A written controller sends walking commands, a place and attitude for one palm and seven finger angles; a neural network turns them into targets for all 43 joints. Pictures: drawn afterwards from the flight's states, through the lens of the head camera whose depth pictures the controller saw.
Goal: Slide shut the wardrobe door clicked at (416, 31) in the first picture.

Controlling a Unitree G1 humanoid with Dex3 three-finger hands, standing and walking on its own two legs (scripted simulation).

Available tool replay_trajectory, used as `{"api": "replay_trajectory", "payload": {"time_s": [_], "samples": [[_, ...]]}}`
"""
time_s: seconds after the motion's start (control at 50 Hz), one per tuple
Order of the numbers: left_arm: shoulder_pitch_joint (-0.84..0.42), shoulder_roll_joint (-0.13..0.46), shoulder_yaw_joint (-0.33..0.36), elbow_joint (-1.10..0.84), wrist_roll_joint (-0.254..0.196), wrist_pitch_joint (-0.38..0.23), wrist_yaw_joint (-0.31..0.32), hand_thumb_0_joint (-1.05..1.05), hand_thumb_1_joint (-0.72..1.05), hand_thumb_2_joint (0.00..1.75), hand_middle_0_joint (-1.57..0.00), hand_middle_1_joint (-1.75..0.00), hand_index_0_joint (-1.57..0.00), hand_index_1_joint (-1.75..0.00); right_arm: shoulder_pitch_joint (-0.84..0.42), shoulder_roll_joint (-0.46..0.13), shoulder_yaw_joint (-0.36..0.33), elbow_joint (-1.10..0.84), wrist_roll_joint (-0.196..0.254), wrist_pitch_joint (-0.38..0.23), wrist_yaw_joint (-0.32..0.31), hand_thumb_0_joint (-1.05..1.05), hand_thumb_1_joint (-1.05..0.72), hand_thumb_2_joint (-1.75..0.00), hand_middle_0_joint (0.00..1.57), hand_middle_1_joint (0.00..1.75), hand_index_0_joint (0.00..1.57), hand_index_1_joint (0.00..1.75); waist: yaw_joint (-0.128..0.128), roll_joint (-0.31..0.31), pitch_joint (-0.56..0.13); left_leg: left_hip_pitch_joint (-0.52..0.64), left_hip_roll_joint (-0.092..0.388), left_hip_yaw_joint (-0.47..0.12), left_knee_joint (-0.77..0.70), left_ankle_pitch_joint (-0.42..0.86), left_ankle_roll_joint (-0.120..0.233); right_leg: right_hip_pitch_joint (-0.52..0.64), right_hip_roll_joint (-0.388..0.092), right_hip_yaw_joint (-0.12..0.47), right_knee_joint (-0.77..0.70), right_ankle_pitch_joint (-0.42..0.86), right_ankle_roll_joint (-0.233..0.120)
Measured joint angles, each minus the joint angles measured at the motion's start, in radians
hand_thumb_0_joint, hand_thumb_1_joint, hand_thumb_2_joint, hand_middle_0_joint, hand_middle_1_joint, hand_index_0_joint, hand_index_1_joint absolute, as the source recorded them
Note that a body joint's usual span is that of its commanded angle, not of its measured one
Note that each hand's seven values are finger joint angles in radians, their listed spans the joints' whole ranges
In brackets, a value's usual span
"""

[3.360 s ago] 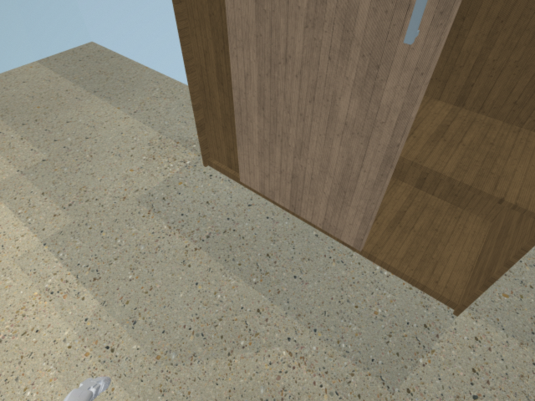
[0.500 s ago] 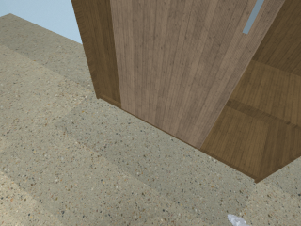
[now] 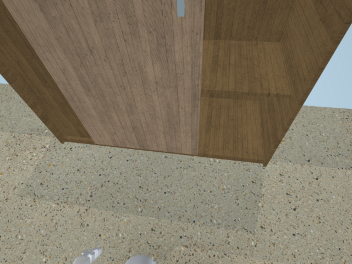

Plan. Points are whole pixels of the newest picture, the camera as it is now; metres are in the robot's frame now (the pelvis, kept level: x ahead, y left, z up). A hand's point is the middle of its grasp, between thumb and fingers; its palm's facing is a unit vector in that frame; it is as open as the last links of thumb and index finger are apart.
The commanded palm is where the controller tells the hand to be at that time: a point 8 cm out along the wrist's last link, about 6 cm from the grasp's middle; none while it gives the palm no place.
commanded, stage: turn to face it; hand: left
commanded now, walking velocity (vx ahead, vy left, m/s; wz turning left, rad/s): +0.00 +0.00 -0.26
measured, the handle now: out of the picture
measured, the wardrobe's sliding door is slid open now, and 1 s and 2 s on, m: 0.41 0.41 0.41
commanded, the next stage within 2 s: take the last steps up to it in 0.12 s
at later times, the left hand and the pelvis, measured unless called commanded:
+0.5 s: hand out of the picture +0.09 +0.22 -0.16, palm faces -0.10 -0.98 -0.16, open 7.4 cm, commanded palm none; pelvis +0.03 +0.03 +0.02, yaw -8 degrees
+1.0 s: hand (149, 223) +0.24 +0.10 -0.15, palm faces -0.09 -0.97 -0.24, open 7.1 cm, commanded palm none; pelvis +0.15 -0.08 +0.01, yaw -9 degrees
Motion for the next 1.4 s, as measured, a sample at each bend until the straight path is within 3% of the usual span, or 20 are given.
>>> {"api": "replay_trajectory", "payload": {"time_s": [0.04,0.12,0.24,0.3,0.32,0.36,0.44,0.52,0.6,0.68,0.8,0.82,0.84,0.88,0.92,0.98,1.14,1.28,1.34,1.4], "samples": [[0.006,-0.008,-0.003,0.003,0.000,0.002,0.006,0.00,0.90,0.89,-0.20,-0.30,-0.20,-0.30,-0.011,0.002,0.001,0.002,-0.002,0.000,0.001,0.01,-0.91,-0.90,0.20,0.30,0.20,0.30,0.003,-0.010,-0.009,-0.038,-0.013,-0.019,0.045,0.043,-0.008,0.016,0.003,0.016,-0.036,0.023,-0.001],[0.021,-0.015,-0.008,0.018,0.003,0.005,0.006,0.00,0.90,0.89,-0.20,-0.30,-0.20,-0.30,-0.034,0.014,0.002,-0.008,-0.003,-0.009,0.005,0.01,-0.91,-0.90,0.20,0.30,0.20,0.30,0.005,-0.026,-0.028,-0.054,-0.028,-0.037,-0.007,0.104,-0.016,0.035,0.013,0.044,-0.084,0.053,-0.002],[0.044,-0.009,-0.003,0.034,0.009,0.011,0.005,0.00,0.90,0.89,-0.20,-0.30,-0.20,-0.30,-0.063,0.045,0.012,-0.019,0.002,-0.023,0.004,0.01,-0.91,-0.90,0.20,0.30,0.20,0.30,0.027,-0.052,-0.047,0.026,-0.059,-0.031,-0.221,0.101,-0.005,0.032,0.032,0.076,-0.087,0.061,0.010],[0.062,0.002,0.004,0.046,0.004,0.016,0.007,0.00,0.90,0.89,-0.20,-0.30,-0.20,-0.30,-0.057,0.059,0.024,-0.024,0.001,-0.043,0.002,0.01,-0.91,-0.90,0.20,0.30,0.20,0.30,0.032,-0.065,-0.061,0.122,-0.074,-0.016,-0.414,0.173,0.007,0.020,0.043,0.084,-0.055,0.044,0.027],[0.070,0.011,0.007,0.051,0.000,0.020,0.006,0.00,0.90,0.89,-0.20,-0.30,-0.20,-0.30,-0.052,0.070,0.028,-0.020,-0.003,-0.053,0.001,0.01,-0.91,-0.90,0.20,0.30,0.20,0.30,0.032,-0.082,-0.068,0.138,-0.084,-0.006,-0.443,0.189,0.049,0.009,0.038,0.091,-0.024,0.019,0.027],[0.090,0.020,0.016,0.066,0.002,0.031,0.001,0.00,0.90,0.89,-0.20,-0.30,-0.20,-0.30,-0.031,0.084,0.039,-0.022,-0.012,-0.064,0.006,0.01,-0.91,-0.90,0.20,0.30,0.20,0.30,0.033,-0.098,-0.083,0.148,-0.082,0.012,-0.442,0.186,0.092,-0.040,0.042,0.085,0.117,-0.113,0.025],[0.123,0.033,0.029,0.096,0.018,0.032,-0.022,0.01,0.91,0.89,-0.20,-0.30,-0.20,-0.30,0.033,0.103,0.051,-0.007,-0.018,-0.082,0.001,0.01,-0.91,-0.90,0.20,0.30,0.20,0.30,0.019,-0.094,-0.103,0.219,-0.068,0.028,-0.554,0.223,0.097,-0.155,0.031,0.060,0.420,-0.065,0.033],[0.142,0.041,0.033,0.113,0.016,0.016,-0.028,0.01,0.91,0.89,-0.20,-0.30,-0.20,-0.30,0.092,0.119,0.055,0.034,-0.012,-0.100,-0.006,0.01,-0.91,-0.90,0.20,0.30,0.20,0.30,0.022,-0.101,-0.102,0.284,-0.074,0.050,-0.660,0.261,0.094,-0.218,-0.009,0.064,0.512,0.053,0.047],[0.151,0.035,0.029,0.139,0.015,0.016,-0.028,0.01,0.91,0.89,-0.20,-0.30,-0.20,-0.30,0.143,0.135,0.051,0.077,-0.011,-0.112,-0.008,0.01,-0.91,-0.90,0.20,0.30,0.20,0.30,0.015,-0.107,-0.092,0.332,-0.081,0.074,-0.708,0.258,0.089,-0.231,-0.050,0.053,0.458,0.089,0.059],[0.128,0.017,0.017,0.161,0.013,0.019,-0.030,0.01,0.91,0.89,-0.19,-0.30,-0.19,-0.30,0.185,0.146,0.045,0.115,-0.016,-0.115,-0.005,0.01,-0.91,-0.90,0.20,0.30,0.20,0.30,-0.004,-0.100,-0.072,0.373,-0.075,0.090,-0.722,0.236,0.072,-0.205,-0.081,0.006,0.291,0.053,0.062],[0.056,-0.011,0.013,0.153,0.008,-0.013,-0.030,0.01,0.92,0.89,-0.20,-0.30,-0.20,-0.30,0.230,0.146,0.034,0.167,-0.020,-0.100,0.005,0.01,-0.91,-0.90,0.20,0.30,0.20,0.30,-0.033,-0.064,-0.047,0.393,-0.040,0.096,-0.644,0.145,0.019,-0.108,-0.064,-0.057,0.019,0.041,0.036],[0.048,-0.013,0.012,0.147,0.009,-0.028,-0.030,0.01,0.92,0.89,-0.20,-0.30,-0.20,-0.30,0.241,0.146,0.033,0.175,-0.017,-0.098,0.007,0.01,-0.91,-0.90,0.20,0.30,0.20,0.30,-0.030,-0.059,-0.048,0.383,-0.031,0.091,-0.597,0.112,0.011,-0.075,-0.056,-0.065,-0.032,0.067,0.026],[0.036,-0.019,0.012,0.144,0.011,-0.046,-0.027,0.01,0.92,0.89,-0.20,-0.30,-0.20,-0.30,0.242,0.144,0.032,0.185,-0.011,-0.093,0.011,0.01,-0.91,-0.90,0.20,0.30,0.20,0.30,-0.024,-0.044,-0.043,0.354,-0.011,0.082,-0.510,0.075,0.022,-0.070,-0.047,-0.076,-0.026,0.109,0.010],[0.027,-0.034,0.007,0.137,0.005,-0.074,-0.017,0.00,0.92,0.89,-0.20,-0.30,-0.20,-0.30,0.221,0.137,0.032,0.196,-0.005,-0.072,0.019,0.01,-0.91,-0.90,0.20,0.30,0.20,0.30,-0.017,-0.026,-0.036,0.244,-0.008,0.016,-0.235,0.012,0.055,-0.056,-0.039,-0.102,0.019,0.063,-0.016],[0.042,-0.043,0.009,0.134,-0.005,-0.089,-0.004,0.00,0.92,0.89,-0.20,-0.30,-0.20,-0.30,0.190,0.129,0.025,0.196,-0.005,-0.062,0.023,0.01,-0.91,-0.90,0.20,0.30,0.20,0.30,-0.002,-0.030,-0.050,0.133,-0.023,-0.013,-0.016,0.051,0.074,-0.009,-0.035,-0.114,-0.011,0.030,-0.027],[0.077,-0.034,0.014,0.141,-0.006,-0.098,0.018,-0.02,0.95,0.89,-0.20,-0.30,-0.20,-0.30,0.124,0.110,0.012,0.165,-0.010,-0.066,0.021,0.01,-0.91,-0.90,0.20,0.30,0.20,0.30,0.015,-0.033,-0.074,0.006,-0.018,-0.015,0.092,0.160,0.075,0.073,-0.019,-0.125,-0.113,0.049,-0.031],[0.208,-0.078,-0.028,0.205,0.003,-0.101,0.019,-0.01,0.93,0.89,-0.20,-0.30,-0.20,-0.30,-0.066,0.064,0.001,0.064,-0.010,-0.076,0.026,0.01,-0.92,-0.90,0.19,0.30,0.19,0.30,0.030,-0.011,-0.087,-0.151,-0.009,-0.008,-0.045,0.303,0.047,0.222,0.023,-0.137,-0.264,0.052,-0.031],[0.289,-0.111,-0.046,0.251,0.009,-0.088,0.024,0.00,0.91,0.89,-0.20,-0.30,-0.20,-0.30,-0.161,0.085,0.023,0.042,-0.007,-0.074,0.034,0.01,-0.92,-0.90,0.19,0.30,0.19,0.30,0.081,-0.036,-0.058,-0.076,-0.042,0.019,-0.306,0.301,0.064,0.290,0.025,-0.138,-0.256,-0.021,-0.006],[0.310,-0.114,-0.051,0.269,0.004,-0.068,0.033,0.00,0.91,0.89,-0.20,-0.30,-0.20,-0.30,-0.177,0.103,0.040,0.042,-0.008,-0.089,0.021,0.01,-0.92,-0.90,0.19,0.30,0.20,0.30,0.094,-0.053,-0.040,0.023,-0.073,0.028,-0.453,0.414,0.089,0.279,0.007,-0.129,-0.155,-0.091,0.017],[0.282,-0.100,-0.053,0.268,-0.011,-0.039,0.046,0.00,0.91,0.89,-0.20,-0.30,-0.20,-0.30,-0.182,0.135,0.055,0.038,0.003,-0.099,0.003,0.01,-0.92,-0.90,0.19,0.30,0.20,0.30,0.100,-0.093,-0.012,0.056,-0.096,0.053,-0.457,0.310,0.130,0.168,-0.024,-0.059,0.108,-0.188,0.040]]}}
